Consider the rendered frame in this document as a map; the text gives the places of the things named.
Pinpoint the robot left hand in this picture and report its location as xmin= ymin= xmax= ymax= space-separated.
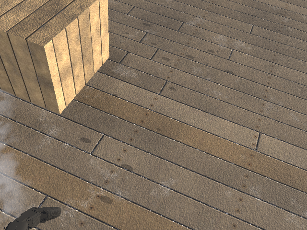
xmin=4 ymin=207 xmax=61 ymax=230

